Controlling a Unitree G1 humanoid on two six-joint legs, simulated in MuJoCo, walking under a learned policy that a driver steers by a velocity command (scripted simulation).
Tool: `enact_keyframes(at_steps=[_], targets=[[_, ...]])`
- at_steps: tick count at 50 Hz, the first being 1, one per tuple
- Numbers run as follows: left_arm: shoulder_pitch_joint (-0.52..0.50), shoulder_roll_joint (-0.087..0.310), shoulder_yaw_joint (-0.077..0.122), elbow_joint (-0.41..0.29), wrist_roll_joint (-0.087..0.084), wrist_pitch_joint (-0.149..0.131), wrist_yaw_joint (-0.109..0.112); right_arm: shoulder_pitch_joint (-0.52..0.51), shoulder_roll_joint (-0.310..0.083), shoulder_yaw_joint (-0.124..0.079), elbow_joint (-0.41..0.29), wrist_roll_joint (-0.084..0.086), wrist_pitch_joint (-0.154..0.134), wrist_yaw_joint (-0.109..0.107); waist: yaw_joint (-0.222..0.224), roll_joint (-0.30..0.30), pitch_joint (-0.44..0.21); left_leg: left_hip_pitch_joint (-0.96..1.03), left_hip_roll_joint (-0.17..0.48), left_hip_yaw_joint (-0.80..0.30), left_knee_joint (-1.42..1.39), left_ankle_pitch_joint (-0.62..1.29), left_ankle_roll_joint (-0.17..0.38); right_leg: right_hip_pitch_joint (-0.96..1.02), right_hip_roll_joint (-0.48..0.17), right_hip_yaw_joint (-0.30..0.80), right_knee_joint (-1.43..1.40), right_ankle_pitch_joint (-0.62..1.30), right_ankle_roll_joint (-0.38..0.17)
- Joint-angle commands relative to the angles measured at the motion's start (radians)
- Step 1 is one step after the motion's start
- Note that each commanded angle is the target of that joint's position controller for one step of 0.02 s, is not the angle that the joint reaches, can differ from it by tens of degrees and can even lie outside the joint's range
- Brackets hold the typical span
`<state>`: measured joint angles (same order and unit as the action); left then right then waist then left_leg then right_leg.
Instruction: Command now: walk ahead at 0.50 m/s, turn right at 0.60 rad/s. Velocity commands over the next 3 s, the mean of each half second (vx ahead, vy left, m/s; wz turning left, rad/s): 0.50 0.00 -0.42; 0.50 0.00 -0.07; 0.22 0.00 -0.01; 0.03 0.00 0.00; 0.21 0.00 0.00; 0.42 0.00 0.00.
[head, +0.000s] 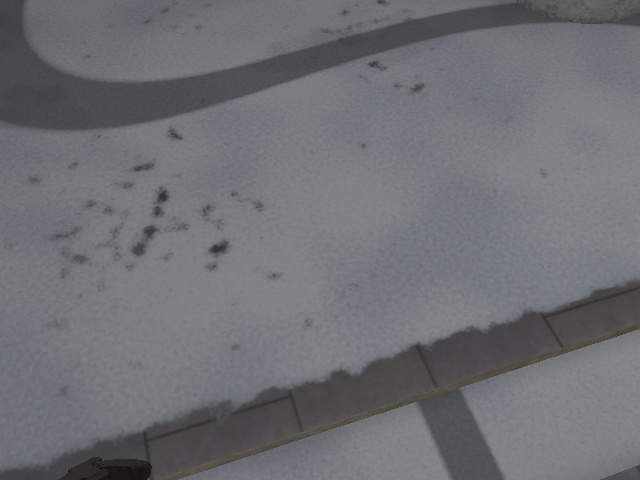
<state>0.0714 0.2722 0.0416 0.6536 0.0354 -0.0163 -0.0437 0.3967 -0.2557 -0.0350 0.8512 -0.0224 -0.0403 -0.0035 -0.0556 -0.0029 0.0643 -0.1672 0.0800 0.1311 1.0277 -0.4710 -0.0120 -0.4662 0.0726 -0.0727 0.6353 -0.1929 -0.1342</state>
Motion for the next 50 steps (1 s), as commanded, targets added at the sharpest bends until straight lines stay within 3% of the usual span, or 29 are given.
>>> enact_keyframes(at_steps=[1, 2, 3, 4, 6, 9, 13, 18, 23, 24, 25, 26, 27, 28, 29, 30, 31, 32, 33, 35, 37, 41, 43, 44, 46, 47, 48, 49, 50], targets=[[0.272, 0.206, 0.073, 0.033, -0.03, 0.004, 0.036, -0.111, -0.139, -0.025, -0.165, 0.009, -0.04, 0.009, 0.126, -0.029, -0.155, -0.574, 0.008, -0.152, 0.268, 0.111, 0.008, 0.592, -0.355, 0.542, -0.324, 0.24, -0.216], [0.23, 0.169, 0.062, 0.035, -0.03, -0.003, 0.038, -0.09, -0.132, -0.025, -0.147, 0.002, -0.035, 0.007, 0.076, 0.006, -0.097, -0.504, 0.037, -0.156, 0.173, 0.127, 0.005, 0.475, -0.294, 0.454, -0.339, 0.325, -0.173], [0.193, 0.145, 0.054, 0.034, -0.037, -0.009, 0.038, -0.061, -0.127, -0.023, -0.14, -0.016, -0.018, 0.005, 0.035, -0.007, -0.079, -0.433, 0.046, -0.159, 0.123, 0.125, -0.007, 0.385, -0.247, 0.398, -0.356, 0.366, -0.155], [0.175, 0.131, 0.047, 0.028, -0.038, -0.016, 0.034, -0.035, -0.123, -0.023, -0.129, -0.028, 0.001, 0.007, 0.017, -0.022, -0.093, -0.381, 0.047, -0.157, 0.091, 0.123, -0.017, 0.339, -0.225, 0.367, -0.37, 0.383, -0.151], [0.196, 0.142, 0.05, 0.042, -0.038, -0.03, 0.029, -0.051, -0.109, -0.024, -0.134, -0.031, 0.022, 0.016, 0.014, -0.021, -0.098, -0.364, 0.036, -0.141, 0.029, 0.151, -0.034, 0.291, -0.194, 0.347, -0.394, 0.38, -0.157], [0.252, 0.17, 0.06, 0.063, -0.029, -0.034, 0.03, -0.157, -0.094, -0.02, -0.162, -0.024, 0.026, 0.021, 0.047, -0.037, -0.062, -0.422, 0.03, -0.133, -0.07, 0.288, -0.046, 0.273, -0.174, 0.353, -0.429, 0.302, -0.148], [0.35, 0.16, 0.057, 0.115, -0.039, -0.05, 0.034, -0.293, -0.107, -0.025, -0.188, -0.017, 0.015, 0.024, 0.1, -0.057, -0.033, -0.535, 0.035, -0.172, -0.242, 0.475, -0.038, 0.406, -0.183, 0.375, -0.443, 0.24, -0.118], [0.41, 0.157, 0.051, 0.144, -0.022, -0.06, 0.053, -0.431, -0.102, -0.019, -0.224, -0.015, -0.002, 0.038, 0.148, -0.044, 0.004, -0.577, 0.022, -0.17, -0.384, 0.54, -0.01, 0.522, -0.215, 0.391, -0.401, 0.28, -0.108], [0.417, 0.178, 0.05, 0.174, -0.016, -0.054, 0.074, -0.44, -0.093, -0.013, -0.232, -0.008, -0.009, 0.04, 0.145, -0.049, 0.042, -0.39, -0.018, -0.161, -0.581, 0.525, 0.038, 0.525, -0.224, 0.378, -0.34, 0.368, -0.048], [0.414, 0.196, 0.054, 0.182, -0.021, -0.054, 0.073, -0.39, -0.106, -0.018, -0.218, -0.013, -0.012, 0.031, 0.123, -0.042, 0.023, -0.295, -0.041, -0.144, -0.591, 0.449, 0.053, 0.516, -0.233, 0.374, -0.309, 0.482, -0.031], [0.451, 0.19, 0.049, 0.203, -0.02, -0.053, 0.067, -0.308, -0.136, -0.034, -0.189, -0.017, -0.019, 0.019, 0.105, -0.002, -0.04, -0.163, -0.083, -0.111, -0.585, 0.405, 0.071, 0.534, -0.193, 0.346, -0.166, 0.665, -0.014], [0.518, 0.16, 0.036, 0.237, -0.034, -0.049, 0.059, -0.217, -0.164, -0.05, -0.159, -0.016, -0.032, 0.013, 0.082, 0.084, -0.17, 0.102, -0.084, -0.099, -0.572, 0.499, 0.11, 0.456, -0.137, 0.292, 0.028, 0.703, 0.025], [0.493, 0.165, 0.031, 0.246, -0.047, -0.047, 0.056, -0.077, -0.176, -0.066, -0.119, -0.008, -0.029, 0.008, 0.002, 0.104, -0.279, 0.409, 0.005, -0.204, -0.561, 0.528, 0.161, 0.239, -0.104, 0.279, 0.224, 0.497, 0.062], [0.407, 0.13, 0.017, 0.216, -0.056, -0.053, 0.054, 0.074, -0.211, -0.079, -0.076, -0.011, -0.016, 0.002, -0.076, 0.224, -0.39, 0.603, 0.185, -0.423, -0.605, 0.442, 0.213, 0.056, -0.007, 0.233, 0.483, -0.048, 0.098], [0.316, 0.111, 0.01, 0.201, -0.028, -0.058, 0.06, 0.146, -0.179, -0.064, -0.055, -0.024, -0.011, 0.003, -0.101, 0.091, -0.362, 0.593, 0.243, -0.468, -0.575, 0.561, 0.195, -0.038, -0.008, 0.264, 0.588, -0.368, 0.098], [0.255, 0.096, 0.008, 0.182, -0.018, -0.06, 0.06, 0.129, -0.184, -0.059, -0.046, -0.032, -0.009, -0.007, -0.09, 0.028, -0.269, 0.517, 0.243, -0.481, -0.611, 0.65, 0.197, -0.102, -0.009, 0.27, 0.598, -0.333, 0.096], [0.263, 0.088, 0.001, 0.176, -0.028, -0.044, 0.052, -0.006, -0.179, -0.061, -0.055, -0.03, 0.0, -0.021, -0.023, 0.064, -0.22, 0.429, 0.243, -0.554, -0.731, 0.389, 0.243, -0.179, -0.031, 0.197, 0.597, -0.237, 0.098], [0.24, 0.109, 0.002, 0.17, -0.008, -0.028, 0.046, -0.086, -0.144, -0.051, -0.066, -0.02, -0.003, -0.023, 0.006, 0.128, -0.172, 0.334, 0.223, -0.55, -0.759, 0.309, 0.261, -0.183, -0.078, 0.174, 0.591, -0.193, 0.101], [0.221, 0.114, 0.002, 0.182, 0.003, -0.016, 0.039, -0.118, -0.099, -0.038, -0.062, -0.014, -0.009, -0.017, 0.018, 0.129, -0.146, 0.253, 0.177, -0.493, -0.787, 0.304, 0.254, -0.147, -0.093, 0.16, 0.579, -0.179, 0.111], [0.211, 0.089, -0.005, 0.198, 0.012, -0.002, 0.019, -0.116, -0.085, -0.034, -0.033, -0.003, -0.021, -0.013, 0.05, 0.098, -0.116, 0.137, 0.122, -0.392, -0.83, 0.313, 0.239, -0.087, -0.109, 0.127, 0.526, -0.157, 0.136], [0.136, 0.074, -0.012, 0.171, 0.012, 0.004, 0.005, -0.1, -0.103, -0.037, 0.005, -0.001, -0.032, -0.015, 0.069, 0.126, -0.062, 0.094, 0.092, -0.339, -0.862, 0.362, 0.239, -0.123, -0.118, 0.096, 0.454, -0.108, 0.159], [0.058, 0.078, -0.023, 0.144, -0.01, 0.018, -0.002, -0.176, -0.129, -0.044, 0.017, -0.01, -0.027, 0.0, 0.114, 0.167, -0.041, -0.058, 0.032, -0.234, -0.896, 0.321, 0.205, 0.103, -0.125, 0.045, 0.112, -0.018, 0.173], [0.04, 0.1, -0.013, 0.141, -0.011, 0.035, 0.009, -0.143, -0.16, -0.054, 0.041, -0.006, -0.021, 0.006, 0.108, 0.151, -0.02, -0.058, 0.086, -0.262, -0.921, 0.312, 0.216, 0.184, -0.116, -0.002, 0.046, -0.058, 0.156], [0.064, 0.101, -0.01, 0.146, -0.01, 0.04, 0.017, -0.135, -0.167, -0.056, 0.049, -0.003, -0.016, 0.008, 0.116, 0.135, -0.011, -0.059, 0.125, -0.27, -0.904, 0.306, 0.218, 0.225, -0.118, -0.008, 0.04, -0.088, 0.139], [0.259, 0.114, 0.015, 0.22, -0.013, 0.031, 0.032, -0.16, -0.159, -0.051, 0.051, 0.001, -0.004, 0.012, 0.201, 0.042, -0.058, -0.119, 0.082, -0.206, -0.668, 0.375, 0.209, 0.464, -0.057, -0.07, -0.028, -0.116, 0.111], [0.397, 0.153, 0.042, 0.282, -0.014, 0.019, 0.04, -0.12, -0.117, -0.038, 0.054, 0.005, -0.002, 0.019, 0.231, -0.105, -0.144, -0.242, -0.02, -0.125, -0.395, 0.365, 0.166, 0.693, -0.061, -0.008, -0.07, -0.19, 0.082], [0.526, 0.212, 0.063, 0.319, -0.007, 0.014, 0.045, -0.15, -0.1, -0.03, 0.027, 0.01, 0.001, 0.022, 0.283, -0.283, -0.19, -0.427, -0.142, -0.044, -0.046, 0.025, 0.113, 0.765, -0.305, 0.42, -0.307, -0.565, 0.017], [0.404, 0.157, 0.032, 0.297, 0.001, 0.002, 0.037, -0.138, -0.083, -0.024, -0.001, 0.014, -0.002, 0.021, 0.163, -0.247, -0.127, -0.486, -0.149, -0.196, 0.128, -0.052, 0.124, 0.608, -0.405, 0.744, -0.507, -0.682, -0.025], [0.233, 0.136, 0.025, 0.244, -0.002, -0.014, 0.037, -0.16, -0.105, -0.026, -0.002, 0.015, -0.004, 0.021, 0.091, -0.097, -0.007, -0.487, -0.087, -0.214, 0.179, 0.045, 0.114, 0.437, -0.428, 0.668, -0.524, -0.493, -0.043]])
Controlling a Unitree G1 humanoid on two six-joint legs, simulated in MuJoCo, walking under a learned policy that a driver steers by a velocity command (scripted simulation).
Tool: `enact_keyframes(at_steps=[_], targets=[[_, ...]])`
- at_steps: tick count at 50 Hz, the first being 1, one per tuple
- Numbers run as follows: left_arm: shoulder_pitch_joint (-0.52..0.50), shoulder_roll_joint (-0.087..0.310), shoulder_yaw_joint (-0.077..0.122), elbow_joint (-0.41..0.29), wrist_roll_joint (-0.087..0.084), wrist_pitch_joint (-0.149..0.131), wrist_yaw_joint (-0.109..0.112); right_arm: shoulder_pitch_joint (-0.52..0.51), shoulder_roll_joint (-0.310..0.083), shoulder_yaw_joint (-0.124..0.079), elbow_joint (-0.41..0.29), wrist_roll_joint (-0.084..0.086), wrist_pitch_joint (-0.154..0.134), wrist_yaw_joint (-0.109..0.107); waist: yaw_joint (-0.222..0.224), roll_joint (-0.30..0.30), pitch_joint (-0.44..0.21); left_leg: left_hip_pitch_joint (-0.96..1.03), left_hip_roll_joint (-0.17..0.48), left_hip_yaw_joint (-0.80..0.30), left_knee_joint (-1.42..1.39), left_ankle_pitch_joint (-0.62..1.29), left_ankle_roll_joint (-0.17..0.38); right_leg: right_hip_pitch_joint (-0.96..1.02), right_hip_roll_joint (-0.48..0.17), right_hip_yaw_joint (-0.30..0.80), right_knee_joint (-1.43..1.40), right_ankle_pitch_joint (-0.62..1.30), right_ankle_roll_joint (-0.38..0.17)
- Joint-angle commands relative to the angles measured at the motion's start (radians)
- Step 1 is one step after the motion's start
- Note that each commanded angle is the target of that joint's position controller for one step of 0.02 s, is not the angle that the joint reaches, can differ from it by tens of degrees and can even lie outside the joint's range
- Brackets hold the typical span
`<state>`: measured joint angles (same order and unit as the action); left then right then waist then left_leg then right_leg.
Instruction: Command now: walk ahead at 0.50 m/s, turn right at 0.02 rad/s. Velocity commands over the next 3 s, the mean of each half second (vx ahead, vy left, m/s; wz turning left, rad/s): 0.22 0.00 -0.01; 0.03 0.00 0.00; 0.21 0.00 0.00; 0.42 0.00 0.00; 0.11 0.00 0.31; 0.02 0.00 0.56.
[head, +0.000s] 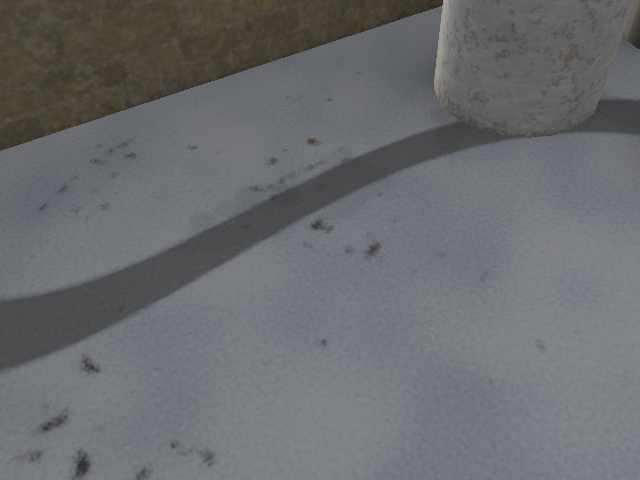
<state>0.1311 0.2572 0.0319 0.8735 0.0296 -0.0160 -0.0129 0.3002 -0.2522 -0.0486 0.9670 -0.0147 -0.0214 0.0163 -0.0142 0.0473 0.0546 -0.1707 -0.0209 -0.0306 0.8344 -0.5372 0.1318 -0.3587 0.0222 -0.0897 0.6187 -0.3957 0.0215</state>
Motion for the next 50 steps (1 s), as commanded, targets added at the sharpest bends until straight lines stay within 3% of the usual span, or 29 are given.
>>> enact_keyframes(at_steps=[1, 3, 4, 5, 7, 9, 12, 14, 17, 19, 20, 21, 22, 23, 24, 26, 29, 31, 34, 36, 37, 38, 40, 43, 50], targets=[[0.098, 0.119, 0.026, 0.01, -0.001, -0.028, 0.007, -0.081, -0.111, -0.015, -0.109, 0.006, -0.022, 0.004, 0.015, -0.05, 0.022, -0.431, 0.057, -0.054, 0.335, 0.169, -0.042, 0.244, -0.324, 0.551, -0.487, -0.094, -0.184], [0.079, 0.083, 0.012, 0.031, -0.006, -0.044, 0.015, -0.065, -0.095, -0.012, -0.101, -0.001, -0.013, 0.008, -0.026, -0.093, 0.002, -0.352, 0.081, -0.011, 0.276, 0.227, -0.071, 0.203, -0.227, 0.355, -0.484, 0.152, -0.151], [0.1, 0.058, 0.002, 0.042, -0.004, -0.053, 0.013, -0.056, -0.081, -0.01, -0.094, -0.009, -0.004, 0.015, -0.027, -0.095, -0.02, -0.32, 0.077, 0.002, 0.29, 0.266, -0.077, 0.197, -0.208, 0.305, -0.48, 0.255, -0.152], [0.124, 0.059, 0.001, 0.054, -0.007, -0.06, 0.01, -0.049, -0.065, -0.007, -0.093, -0.007, 0.008, 0.019, -0.033, -0.099, -0.029, -0.312, 0.073, 0.01, 0.292, 0.291, -0.081, 0.194, -0.196, 0.271, -0.481, 0.308, -0.155], [0.165, 0.095, 0.007, 0.069, -0.009, -0.071, 0.007, -0.053, -0.054, -0.001, -0.093, -0.008, 0.026, 0.017, -0.031, -0.124, 0.006, -0.331, 0.078, 0.022, 0.266, 0.307, -0.097, 0.169, -0.216, 0.236, -0.486, 0.446, -0.198], [0.214, 0.08, 0.003, 0.092, -0.008, -0.075, 0.013, -0.121, -0.059, 0.0, -0.112, -0.017, 0.029, 0.004, -0.012, -0.111, 0.039, -0.395, 0.081, 0.033, 0.196, 0.321, -0.118, 0.216, -0.222, 0.192, -0.466, 0.632, -0.221], [0.254, 0.067, -0.003, 0.113, -0.008, -0.067, 0.024, -0.199, -0.036, 0.013, -0.132, -0.014, 0.019, -0.002, 0.02, -0.114, -0.001, -0.388, 0.076, 0.063, 0.025, 0.364, -0.132, 0.312, -0.209, 0.125, -0.403, 0.855, -0.213], [0.265, 0.068, -0.004, 0.124, -0.007, -0.059, 0.027, -0.227, -0.024, 0.021, -0.136, -0.007, 0.017, -0.008, 0.037, -0.133, -0.027, -0.331, 0.061, 0.085, -0.076, 0.375, -0.126, 0.339, -0.201, 0.101, -0.365, 0.892, -0.203], [0.26, 0.067, -0.001, 0.14, -0.005, -0.049, 0.029, -0.208, -0.036, 0.021, -0.124, -0.003, 0.013, -0.023, 0.042, -0.163, -0.033, -0.241, 0.038, 0.098, -0.191, 0.371, -0.098, 0.352, -0.204, 0.105, -0.3, 0.913, -0.184], [0.229, 0.071, 0.003, 0.146, -0.015, -0.043, 0.034, -0.124, -0.044, 0.016, -0.091, -0.006, 0.002, -0.034, 0.002, -0.146, -0.045, -0.13, 0.022, 0.093, -0.322, 0.406, -0.07, 0.348, -0.199, 0.118, -0.212, 0.885, -0.159], [0.215, 0.071, 0.005, 0.15, -0.026, -0.04, 0.034, -0.045, -0.049, 0.012, -0.06, -0.013, -0.012, -0.038, -0.038, -0.097, -0.072, -0.01, 0.022, 0.086, -0.45, 0.539, -0.061, 0.324, -0.164, 0.104, -0.113, 0.809, -0.129], [0.242, 0.048, -0.002, 0.138, -0.029, -0.043, 0.038, 0.041, -0.116, -0.001, -0.038, -0.024, -0.028, -0.044, -0.044, -0.011, -0.153, 0.171, 0.164, -0.04, -0.428, 0.877, -0.039, 0.227, -0.117, 0.083, 0.012, 0.559, -0.089], [0.355, -0.044, -0.02, 0.157, -0.041, -0.031, 0.04, 0.067, -0.146, -0.001, -0.033, -0.019, -0.029, -0.046, 0.003, 0.154, -0.222, 0.304, 0.381, -0.249, -0.381, 1.333, 0.098, 0.091, 0.004, 0.057, 0.177, -0.074, -0.055], [0.37, -0.013, -0.01, 0.188, -0.039, -0.001, 0.046, 0.057, -0.119, 0.007, -0.027, 0.014, -0.018, -0.045, -0.012, 0.154, -0.266, 0.236, 0.411, -0.303, -0.434, 1.202, 0.193, 0.087, 0.017, 0.104, 0.267, -0.234, -0.05], [0.299, 0.025, 0.0, 0.18, -0.023, 0.012, 0.047, -0.004, -0.086, 0.016, -0.037, 0.013, -0.013, -0.044, 0.0, 0.097, -0.175, 0.144, 0.371, -0.279, -0.488, 1.009, 0.187, 0.055, 0.007, 0.127, 0.323, -0.232, -0.045], [0.219, 0.02, 0.003, 0.178, -0.009, 0.024, 0.039, -0.086, -0.039, 0.038, -0.044, -0.004, -0.01, -0.055, 0.031, 0.061, -0.091, 0.033, 0.304, -0.205, -0.544, 0.854, 0.123, 0.06, -0.023, 0.146, 0.272, -0.172, -0.037], [0.227, -0.021, -0.009, 0.211, -0.016, 0.042, 0.042, -0.09, -0.039, 0.044, -0.027, -0.007, -0.013, -0.063, 0.05, 0.051, -0.097, -0.005, 0.238, -0.118, -0.555, 0.794, 0.069, 0.144, -0.022, 0.122, 0.114, -0.093, -0.018], [0.214, -0.02, -0.011, 0.224, -0.021, 0.051, 0.048, -0.083, -0.051, 0.043, -0.017, -0.003, -0.012, -0.062, 0.044, 0.047, -0.111, -0.012, 0.23, -0.114, -0.558, 0.705, 0.063, 0.178, -0.021, 0.11, 0.038, -0.038, -0.013], [0.198, -0.028, -0.019, 0.24, -0.017, 0.057, 0.052, -0.11, -0.064, 0.039, -0.01, 0.007, 0.004, -0.058, 0.056, 0.041, -0.082, -0.103, 0.197, -0.105, -0.575, 0.377, 0.024, 0.262, -0.022, 0.087, -0.143, 0.148, -0.021], [0.157, 0.003, -0.022, 0.229, -0.001, 0.049, 0.053, -0.09, -0.055, 0.037, -0.002, 0.011, 0.014, -0.054, 0.036, 0.005, -0.026, -0.19, 0.169, -0.116, -0.608, 0.132, -0.044, 0.299, -0.081, 0.16, -0.25, 0.233, -0.033], [0.139, 0.03, -0.021, 0.226, -0.004, 0.042, 0.053, -0.07, -0.046, 0.035, 0.002, 0.016, 0.021, -0.051, 0.011, -0.025, 0.02, -0.188, 0.133, -0.098, -0.627, 0.1, -0.064, 0.224, -0.099, 0.19, -0.258, 0.178, -0.046], [0.138, 0.029, -0.02, 0.239, -0.015, 0.036, 0.051, -0.059, -0.034, 0.035, 0.013, 0.015, 0.026, -0.049, 0.006, -0.088, 0.056, -0.123, 0.113, -0.071, -0.612, 0.159, -0.069, 0.132, -0.091, 0.19, -0.27, 0.135, -0.054], [0.14, -0.001, -0.028, 0.249, -0.02, 0.021, 0.052, -0.026, -0.027, 0.035, 0.037, 0.007, 0.023, -0.05, -0.002, -0.115, 0.029, -0.026, 0.112, -0.058, -0.556, 0.286, -0.064, 0.116, -0.097, 0.194, -0.306, 0.17, -0.05], [0.148, 0.0, -0.029, 0.254, -0.024, 0.009, 0.058, -0.015, -0.026, 0.034, 0.057, 0.005, 0.014, -0.048, -0.005, -0.084, -0.011, 0.015, 0.11, -0.047, -0.53, 0.375, -0.061, 0.143, -0.104, 0.199, -0.318, 0.216, -0.055], [0.177, -0.008, -0.031, 0.269, -0.022, 0.008, 0.059, -0.007, -0.009, 0.041, 0.092, 0.006, 0.016, -0.052, 0.002, -0.05, -0.001, 0.008, 0.109, -0.041, -0.531, 0.386, -0.069, 0.155, -0.105, 0.194, -0.323, 0.226, -0.064]])
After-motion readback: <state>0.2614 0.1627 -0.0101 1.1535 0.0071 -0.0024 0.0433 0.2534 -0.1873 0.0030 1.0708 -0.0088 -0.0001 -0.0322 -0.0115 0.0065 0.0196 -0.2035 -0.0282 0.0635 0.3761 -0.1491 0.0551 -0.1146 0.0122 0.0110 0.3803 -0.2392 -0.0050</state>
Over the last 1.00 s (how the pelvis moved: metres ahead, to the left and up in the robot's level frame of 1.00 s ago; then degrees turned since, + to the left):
0.53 -0.03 0.01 -13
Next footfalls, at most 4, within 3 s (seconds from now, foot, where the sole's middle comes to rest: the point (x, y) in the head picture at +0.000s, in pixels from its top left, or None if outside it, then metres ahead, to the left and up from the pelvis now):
0.42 left None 0.30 0.11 -0.76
0.72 right None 0.24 -0.10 -0.76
1.90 right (353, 390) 0.70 -0.01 -0.76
2.44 left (276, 380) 0.73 0.16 -0.76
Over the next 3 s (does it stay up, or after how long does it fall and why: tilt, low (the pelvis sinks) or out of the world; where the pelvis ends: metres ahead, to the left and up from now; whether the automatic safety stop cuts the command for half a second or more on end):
stays up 0.69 0.03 0.01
